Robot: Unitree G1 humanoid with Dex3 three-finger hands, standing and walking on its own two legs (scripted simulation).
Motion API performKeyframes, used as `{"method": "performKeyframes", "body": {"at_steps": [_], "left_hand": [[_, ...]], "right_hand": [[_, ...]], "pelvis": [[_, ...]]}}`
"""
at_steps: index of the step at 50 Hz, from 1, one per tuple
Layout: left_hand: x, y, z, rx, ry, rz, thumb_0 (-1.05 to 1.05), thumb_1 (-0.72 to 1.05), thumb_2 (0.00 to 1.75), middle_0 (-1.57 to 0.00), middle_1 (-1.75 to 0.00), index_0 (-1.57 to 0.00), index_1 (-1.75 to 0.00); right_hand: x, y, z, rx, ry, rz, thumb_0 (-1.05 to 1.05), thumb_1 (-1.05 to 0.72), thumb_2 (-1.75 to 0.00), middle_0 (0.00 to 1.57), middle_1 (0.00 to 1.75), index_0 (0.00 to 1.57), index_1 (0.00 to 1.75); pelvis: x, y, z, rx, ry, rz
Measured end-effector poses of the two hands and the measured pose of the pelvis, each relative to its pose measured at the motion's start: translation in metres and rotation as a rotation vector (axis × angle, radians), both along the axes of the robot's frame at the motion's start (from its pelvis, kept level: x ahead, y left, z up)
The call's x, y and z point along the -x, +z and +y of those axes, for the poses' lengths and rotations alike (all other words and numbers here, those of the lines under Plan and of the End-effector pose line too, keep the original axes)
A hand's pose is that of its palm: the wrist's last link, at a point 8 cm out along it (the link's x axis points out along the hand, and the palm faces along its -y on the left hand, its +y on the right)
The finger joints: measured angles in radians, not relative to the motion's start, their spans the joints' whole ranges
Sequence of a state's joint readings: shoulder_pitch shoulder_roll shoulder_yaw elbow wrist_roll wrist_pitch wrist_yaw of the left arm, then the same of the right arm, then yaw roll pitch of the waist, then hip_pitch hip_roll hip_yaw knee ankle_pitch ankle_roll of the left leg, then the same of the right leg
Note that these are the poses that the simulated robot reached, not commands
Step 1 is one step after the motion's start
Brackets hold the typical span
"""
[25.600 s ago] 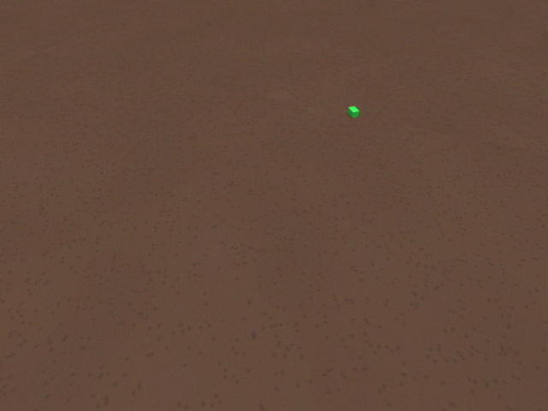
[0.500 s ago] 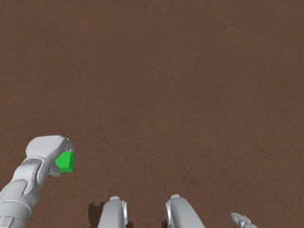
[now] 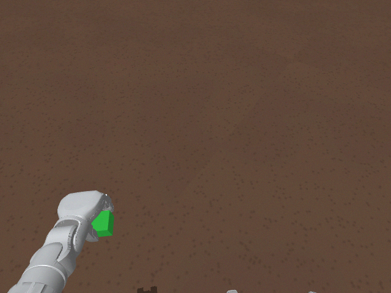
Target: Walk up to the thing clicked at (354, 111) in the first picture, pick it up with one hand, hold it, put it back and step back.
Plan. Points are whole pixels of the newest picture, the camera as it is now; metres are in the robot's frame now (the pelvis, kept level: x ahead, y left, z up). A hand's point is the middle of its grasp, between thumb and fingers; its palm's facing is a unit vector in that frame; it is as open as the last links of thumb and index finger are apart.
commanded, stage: lift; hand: left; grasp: from above
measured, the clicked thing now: (96, 224) +0.34 +0.23 -0.11
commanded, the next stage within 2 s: hold in 0.12 s
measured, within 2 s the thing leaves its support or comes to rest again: neither
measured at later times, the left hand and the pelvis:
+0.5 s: hand (82, 204) +0.35 +0.23 -0.01, palm faces -0.44 -0.03 -0.90, open 7.5 cm; pelvis +0.04 +0.00 +0.04, yaw +0 degrees
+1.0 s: hand (78, 208) +0.33 +0.22 +0.01, palm faces -0.45 -0.02 -0.89, open 7.5 cm; pelvis +0.03 +0.00 +0.05, yaw +0 degrees
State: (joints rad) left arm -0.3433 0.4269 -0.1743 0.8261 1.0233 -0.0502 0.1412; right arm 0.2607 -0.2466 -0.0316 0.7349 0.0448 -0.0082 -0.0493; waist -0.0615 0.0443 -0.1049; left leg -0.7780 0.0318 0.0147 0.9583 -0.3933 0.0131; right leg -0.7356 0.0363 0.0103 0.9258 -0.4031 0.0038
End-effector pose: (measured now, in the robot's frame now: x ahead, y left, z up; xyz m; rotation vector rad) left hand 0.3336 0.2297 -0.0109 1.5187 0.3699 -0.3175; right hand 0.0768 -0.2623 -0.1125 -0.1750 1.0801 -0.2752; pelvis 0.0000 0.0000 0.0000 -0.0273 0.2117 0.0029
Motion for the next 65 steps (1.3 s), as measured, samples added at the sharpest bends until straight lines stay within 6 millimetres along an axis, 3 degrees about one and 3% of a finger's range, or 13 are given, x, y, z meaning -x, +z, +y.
{"method": "performKeyframes", "body": {"at_steps": [11,28,65], "left_hand": [[-0.009,0.025,0.000,0.014,0.011,0.031,0.00,0.37,0.08,-0.99,-0.12,-1.01,-0.11],[-0.025,0.059,0.001,-0.001,-0.019,0.025,0.00,0.38,0.06,-0.98,-0.14,-1.00,-0.12],[0.009,0.093,-0.013,0.011,-0.047,0.012,0.00,0.38,0.11,-0.96,-0.17,-0.98,-0.15]], "right_hand": [[-0.025,0.023,0.000,-0.002,-0.008,-0.022,0.01,-0.91,-0.90,0.20,0.30,0.20,0.30],[-0.065,0.042,0.006,-0.021,0.002,-0.078,0.01,-0.90,-0.89,0.20,0.30,0.20,0.30],[-0.078,0.059,0.007,-0.044,0.040,-0.140,0.01,-0.90,-0.89,0.20,0.30,0.20,0.30]], "pelvis": [[-0.020,0.023,0.001,-0.007,0.000,-0.043],[-0.041,0.039,0.005,-0.013,-0.007,-0.092],[-0.024,0.053,-0.003,-0.026,-0.008,-0.189]]}}
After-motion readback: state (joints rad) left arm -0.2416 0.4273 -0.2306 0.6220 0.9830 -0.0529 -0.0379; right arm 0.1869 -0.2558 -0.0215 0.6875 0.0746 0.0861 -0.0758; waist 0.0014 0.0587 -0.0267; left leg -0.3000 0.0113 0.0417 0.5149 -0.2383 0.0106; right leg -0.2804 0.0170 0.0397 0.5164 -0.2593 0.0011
